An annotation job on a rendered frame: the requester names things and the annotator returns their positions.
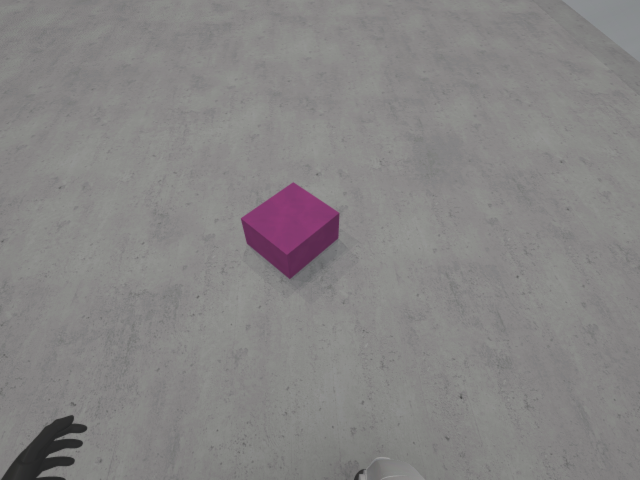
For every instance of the carton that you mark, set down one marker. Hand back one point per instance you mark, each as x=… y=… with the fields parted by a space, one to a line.
x=291 y=229

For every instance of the robot right thigh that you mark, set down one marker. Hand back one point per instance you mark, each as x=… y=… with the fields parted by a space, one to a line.
x=390 y=470

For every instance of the robot left hand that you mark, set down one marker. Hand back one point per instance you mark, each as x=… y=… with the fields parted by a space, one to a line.
x=32 y=461

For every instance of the right robot shin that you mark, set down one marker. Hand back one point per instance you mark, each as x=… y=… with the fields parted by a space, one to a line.
x=379 y=458

